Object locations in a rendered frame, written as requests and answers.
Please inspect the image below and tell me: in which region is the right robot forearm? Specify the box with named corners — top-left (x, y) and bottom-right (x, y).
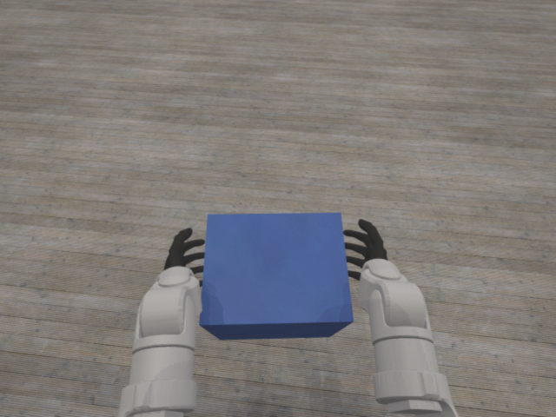
top-left (357, 259), bottom-right (459, 417)

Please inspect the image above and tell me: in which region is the robot left hand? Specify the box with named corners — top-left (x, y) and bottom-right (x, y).
top-left (163, 228), bottom-right (205, 287)

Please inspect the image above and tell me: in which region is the robot right hand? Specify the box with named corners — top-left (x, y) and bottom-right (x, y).
top-left (343, 219), bottom-right (388, 280)

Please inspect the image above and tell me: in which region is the left robot forearm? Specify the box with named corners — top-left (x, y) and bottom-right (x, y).
top-left (117, 266), bottom-right (202, 417)

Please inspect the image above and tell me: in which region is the carton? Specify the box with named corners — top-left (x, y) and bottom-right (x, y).
top-left (199, 213), bottom-right (354, 340)

